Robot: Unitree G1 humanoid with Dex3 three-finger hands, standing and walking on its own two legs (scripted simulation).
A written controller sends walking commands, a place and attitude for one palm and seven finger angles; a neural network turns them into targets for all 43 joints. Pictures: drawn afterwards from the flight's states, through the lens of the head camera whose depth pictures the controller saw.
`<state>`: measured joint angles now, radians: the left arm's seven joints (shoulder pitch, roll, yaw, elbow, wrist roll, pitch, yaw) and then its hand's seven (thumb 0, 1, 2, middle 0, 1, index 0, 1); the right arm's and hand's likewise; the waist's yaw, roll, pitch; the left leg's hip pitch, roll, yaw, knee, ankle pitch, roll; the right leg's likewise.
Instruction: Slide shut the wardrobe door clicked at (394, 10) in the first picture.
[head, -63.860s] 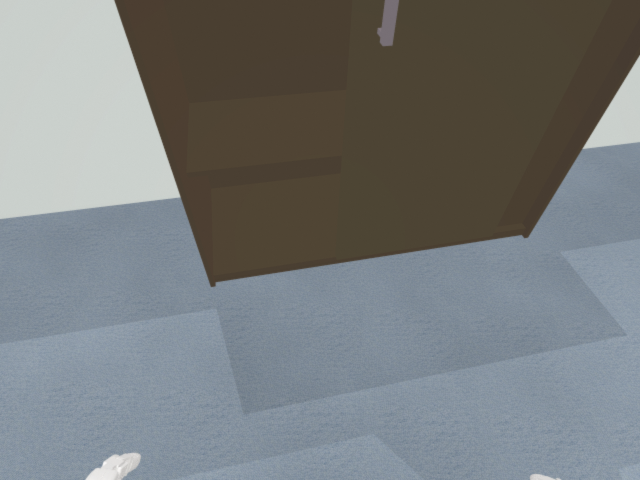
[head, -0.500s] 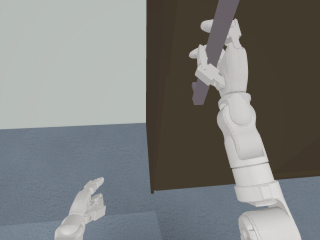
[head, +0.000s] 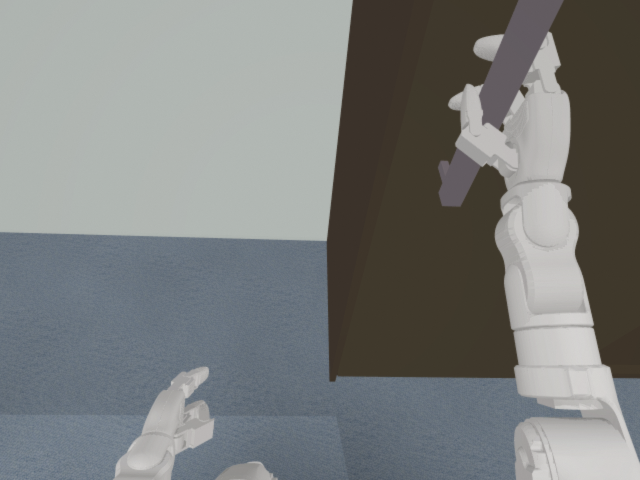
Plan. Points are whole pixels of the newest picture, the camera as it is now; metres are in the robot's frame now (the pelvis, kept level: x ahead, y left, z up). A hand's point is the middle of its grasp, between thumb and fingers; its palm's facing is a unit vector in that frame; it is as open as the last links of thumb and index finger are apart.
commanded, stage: stop walking and hold the door there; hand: right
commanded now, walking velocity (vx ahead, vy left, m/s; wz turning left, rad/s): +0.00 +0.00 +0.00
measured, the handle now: (489, 85) +0.44 -0.16 +0.27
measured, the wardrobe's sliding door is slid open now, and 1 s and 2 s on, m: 0.00 0.00 0.00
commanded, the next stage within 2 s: loosen the grip on the handle in 1.28 s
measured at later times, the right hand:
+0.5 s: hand (465, 126) +0.40 -0.13 +0.25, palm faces +0.18 +0.98 -0.09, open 6.4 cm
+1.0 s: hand (470, 127) +0.39 -0.13 +0.25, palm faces +0.06 +1.00 -0.06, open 6.3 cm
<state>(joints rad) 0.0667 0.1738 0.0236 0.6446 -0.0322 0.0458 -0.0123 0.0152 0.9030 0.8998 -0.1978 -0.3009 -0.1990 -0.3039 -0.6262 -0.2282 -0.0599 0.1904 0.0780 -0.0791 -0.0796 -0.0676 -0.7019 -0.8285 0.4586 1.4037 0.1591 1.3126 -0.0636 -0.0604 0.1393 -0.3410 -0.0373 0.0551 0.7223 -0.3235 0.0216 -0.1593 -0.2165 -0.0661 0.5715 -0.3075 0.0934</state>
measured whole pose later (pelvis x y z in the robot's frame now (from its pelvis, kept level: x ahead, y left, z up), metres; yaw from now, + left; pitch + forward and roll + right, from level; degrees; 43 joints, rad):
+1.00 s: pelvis +0.02 -0.03 +0.01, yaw +5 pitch -1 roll +0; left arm 0.17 0.20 -0.03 0.68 -0.02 0.01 0.07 0.02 0.90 0.90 -0.20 -0.30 -0.20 -0.30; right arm -0.38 -0.23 -0.10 0.05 0.09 -0.05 -0.14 -0.04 -0.71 -0.80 0.46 1.40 0.23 1.35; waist 0.02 -0.01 -0.03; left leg -0.24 -0.01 -0.05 0.40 -0.14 -0.01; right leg -0.10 0.01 -0.13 0.40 -0.29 -0.04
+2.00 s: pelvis -0.01 +0.03 +0.00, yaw -1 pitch +2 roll +0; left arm 0.23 0.30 0.03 0.76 -0.07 -0.15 0.02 0.02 0.90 0.90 -0.20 -0.30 -0.20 -0.30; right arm -0.62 -0.32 -0.20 0.43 0.18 -0.26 0.11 -0.01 0.54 -0.21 0.42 1.25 0.25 1.19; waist 0.01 -0.03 0.00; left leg -0.37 -0.04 0.07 0.50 -0.17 0.06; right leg -0.29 -0.02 0.02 0.55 -0.30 0.02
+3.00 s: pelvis +0.01 +0.00 +0.01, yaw +1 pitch +0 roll +0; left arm 0.26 0.27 -0.03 0.66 -0.06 -0.14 0.07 0.02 0.90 0.90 -0.20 -0.30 -0.20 -0.30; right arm -0.34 -0.35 -0.31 0.16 0.26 -0.20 0.23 -0.02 0.56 -0.20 0.28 1.16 0.25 1.15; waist -0.02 -0.03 -0.05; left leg -0.31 -0.02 0.03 0.51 -0.20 0.02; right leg -0.22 0.00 -0.02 0.54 -0.33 -0.02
